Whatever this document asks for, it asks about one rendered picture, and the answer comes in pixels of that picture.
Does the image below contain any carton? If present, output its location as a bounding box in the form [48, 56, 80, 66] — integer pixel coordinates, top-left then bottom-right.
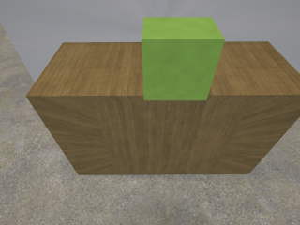
[142, 17, 225, 101]

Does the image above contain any pedestal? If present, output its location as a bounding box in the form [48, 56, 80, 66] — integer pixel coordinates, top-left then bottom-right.
[26, 41, 300, 175]

